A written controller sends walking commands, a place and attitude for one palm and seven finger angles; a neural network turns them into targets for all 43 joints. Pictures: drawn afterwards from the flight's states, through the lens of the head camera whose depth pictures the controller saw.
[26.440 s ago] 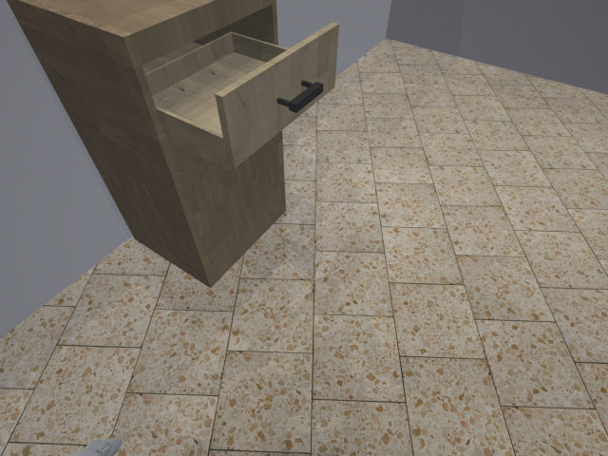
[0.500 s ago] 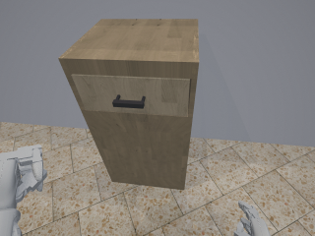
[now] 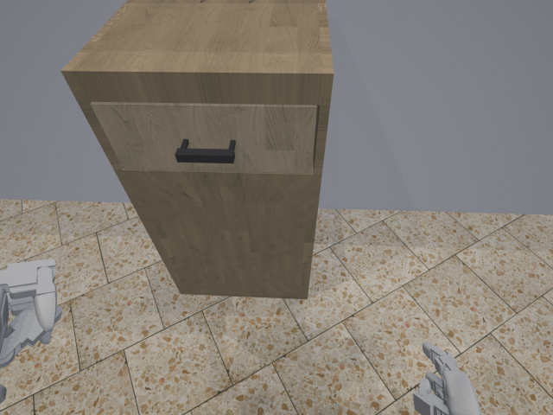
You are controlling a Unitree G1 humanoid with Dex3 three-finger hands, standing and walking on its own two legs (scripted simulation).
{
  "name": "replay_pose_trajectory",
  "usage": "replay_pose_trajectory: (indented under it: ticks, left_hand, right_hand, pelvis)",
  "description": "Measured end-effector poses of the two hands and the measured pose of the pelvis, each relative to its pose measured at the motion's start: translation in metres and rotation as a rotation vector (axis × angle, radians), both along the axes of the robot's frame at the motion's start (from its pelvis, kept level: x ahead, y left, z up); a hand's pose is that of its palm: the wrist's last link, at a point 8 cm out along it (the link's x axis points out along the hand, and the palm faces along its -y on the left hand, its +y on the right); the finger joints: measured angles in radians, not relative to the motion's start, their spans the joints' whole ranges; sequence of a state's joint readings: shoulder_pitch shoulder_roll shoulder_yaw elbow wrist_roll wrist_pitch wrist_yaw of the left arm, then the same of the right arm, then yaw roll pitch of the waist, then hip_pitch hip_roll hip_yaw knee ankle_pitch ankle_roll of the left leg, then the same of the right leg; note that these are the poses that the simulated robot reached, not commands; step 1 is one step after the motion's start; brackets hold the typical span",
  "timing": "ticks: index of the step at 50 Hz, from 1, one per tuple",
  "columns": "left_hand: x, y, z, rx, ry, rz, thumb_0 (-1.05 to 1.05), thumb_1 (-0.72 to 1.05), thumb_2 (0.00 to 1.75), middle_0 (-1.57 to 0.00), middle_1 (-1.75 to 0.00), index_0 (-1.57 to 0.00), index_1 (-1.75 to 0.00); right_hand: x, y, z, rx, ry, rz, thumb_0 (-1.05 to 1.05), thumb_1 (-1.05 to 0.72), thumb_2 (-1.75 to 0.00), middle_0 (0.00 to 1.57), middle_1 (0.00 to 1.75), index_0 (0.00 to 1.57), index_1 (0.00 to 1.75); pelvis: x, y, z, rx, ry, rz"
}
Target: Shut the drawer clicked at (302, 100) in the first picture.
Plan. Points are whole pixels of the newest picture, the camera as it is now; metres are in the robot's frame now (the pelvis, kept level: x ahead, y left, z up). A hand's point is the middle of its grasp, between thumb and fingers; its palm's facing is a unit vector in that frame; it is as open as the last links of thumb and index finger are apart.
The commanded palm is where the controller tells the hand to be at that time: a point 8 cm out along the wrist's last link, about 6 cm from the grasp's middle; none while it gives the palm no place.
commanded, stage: step back with the hand held close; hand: left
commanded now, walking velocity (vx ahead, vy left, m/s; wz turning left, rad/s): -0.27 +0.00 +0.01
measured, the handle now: (207, 149) +0.61 +0.19 +0.01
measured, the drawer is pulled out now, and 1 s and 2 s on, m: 0.00 0.00 0.00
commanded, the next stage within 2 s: stop stepping back and stand still in 1.38 s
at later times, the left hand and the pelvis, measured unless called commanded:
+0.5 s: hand (6, 386) +0.12 +0.24 +0.16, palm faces +0.42 -0.77 -0.49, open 3.3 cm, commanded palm +0.05 +0.28 +0.17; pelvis -0.06 +0.00 -0.02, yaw +2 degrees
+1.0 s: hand out of the picture +0.05 +0.25 +0.16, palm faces +0.44 -0.76 -0.47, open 3.3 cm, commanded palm -0.02 +0.29 +0.17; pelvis -0.12 +0.00 -0.02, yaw +6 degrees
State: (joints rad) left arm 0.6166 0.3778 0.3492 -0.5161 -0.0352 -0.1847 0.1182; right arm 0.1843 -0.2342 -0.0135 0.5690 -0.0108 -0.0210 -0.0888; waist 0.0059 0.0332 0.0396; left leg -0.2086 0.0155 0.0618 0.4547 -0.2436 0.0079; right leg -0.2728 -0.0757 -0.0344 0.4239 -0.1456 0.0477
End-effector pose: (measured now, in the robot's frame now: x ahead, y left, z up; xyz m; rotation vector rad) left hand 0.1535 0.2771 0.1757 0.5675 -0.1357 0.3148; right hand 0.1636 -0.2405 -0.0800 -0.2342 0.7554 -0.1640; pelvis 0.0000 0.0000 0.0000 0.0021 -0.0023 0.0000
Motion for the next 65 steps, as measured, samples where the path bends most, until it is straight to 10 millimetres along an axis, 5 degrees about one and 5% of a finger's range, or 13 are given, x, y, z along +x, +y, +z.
replay_pose_trajectory:
  ticks: [25,38,44,59,65]
  left_hand:
    - [-0.074,0.004,0.002,0.05,-0.156,0.014,0.02,0.89,0.9,-1.4,-1.6,-1.4,-1.6]
    - [-0.091,0.006,-0.003,0.059,-0.19,-0.02,0.02,0.89,0.9,-1.4,-1.6,-1.41,-1.6]
    - [-0.116,0.007,0.005,0.15,-0.226,0.005,0.02,0.89,0.9,-1.4,-1.6,-1.41,-1.6]
    - [-0.182,0.025,0.011,0.047,-0.221,0.043,0.02,0.89,0.9,-1.41,-1.6,-1.41,-1.6]
    - [-0.196,0.0,0.009,0.001,-0.239,-0.022,0.02,0.89,0.9,-1.4,-1.6,-1.41,-1.6]
  right_hand:
    - [-0.064,0.003,-0.004,-0.029,-0.035,0.035,0.01,-0.9,-0.9,0.2,0.3,0.21,0.3]
    - [-0.09,0.002,-0.008,-0.051,-0.029,0.025,0.01,-0.9,-0.9,0.2,0.3,0.2,0.3]
    - [-0.093,0.007,-0.016,-0.028,-0.04,0.066,0.01,-0.9,-0.9,0.2,0.3,0.2,0.3]
    - [-0.131,0.036,0.007,-0.013,-0.066,0.118,0.01,-0.9,-0.9,0.2,0.3,0.2,0.3]
    - [-0.158,0.036,0.006,0.025,-0.097,0.139,0.01,-0.9,-0.9,0.2,0.3,0.21,0.3]
  pelvis:
    - [-0.064,-0.003,-0.015,-0.016,-0.01,0.042]
    - [-0.091,0.001,-0.022,-0.021,-0.005,0.044]
    - [-0.101,-0.009,-0.029,-0.031,0.001,0.101]
    - [-0.158,0.001,-0.01,-0.091,0.02,0.086]
    - [-0.186,-0.009,-0.014,-0.035,0.068,-0.019]
